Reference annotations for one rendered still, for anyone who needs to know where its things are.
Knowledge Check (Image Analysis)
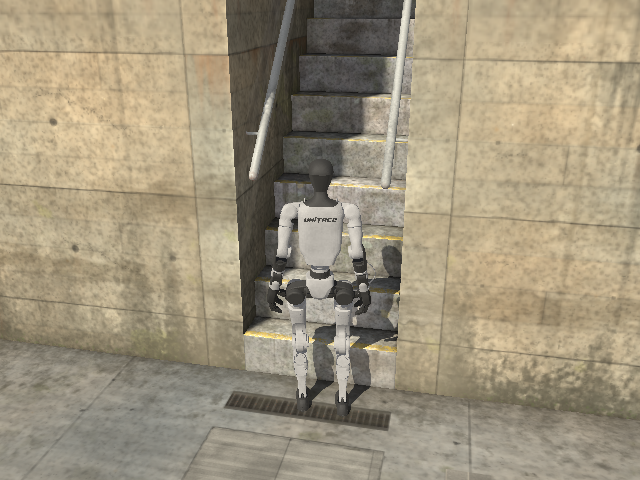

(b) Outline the robot left thigh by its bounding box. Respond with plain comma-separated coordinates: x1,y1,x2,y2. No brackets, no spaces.
286,279,309,352

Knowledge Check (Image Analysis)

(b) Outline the robot torso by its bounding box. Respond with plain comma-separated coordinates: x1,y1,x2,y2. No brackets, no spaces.
297,197,344,300

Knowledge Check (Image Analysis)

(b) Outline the right robot upper arm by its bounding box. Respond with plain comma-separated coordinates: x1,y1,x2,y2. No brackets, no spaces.
341,202,363,259

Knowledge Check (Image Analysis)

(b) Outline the left robot forearm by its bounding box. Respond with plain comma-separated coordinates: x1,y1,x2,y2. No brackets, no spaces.
269,243,287,290

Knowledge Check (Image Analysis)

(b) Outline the left robot hand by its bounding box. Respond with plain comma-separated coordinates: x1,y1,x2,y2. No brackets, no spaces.
267,287,287,313

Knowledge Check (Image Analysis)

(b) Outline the right robot hand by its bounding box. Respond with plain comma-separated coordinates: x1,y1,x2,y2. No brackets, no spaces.
352,288,371,315

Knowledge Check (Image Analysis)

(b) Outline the right robot forearm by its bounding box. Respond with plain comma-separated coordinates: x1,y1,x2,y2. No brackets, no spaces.
352,244,370,292

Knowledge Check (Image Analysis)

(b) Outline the left robot upper arm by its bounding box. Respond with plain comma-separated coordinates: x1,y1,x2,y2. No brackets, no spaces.
276,202,300,259

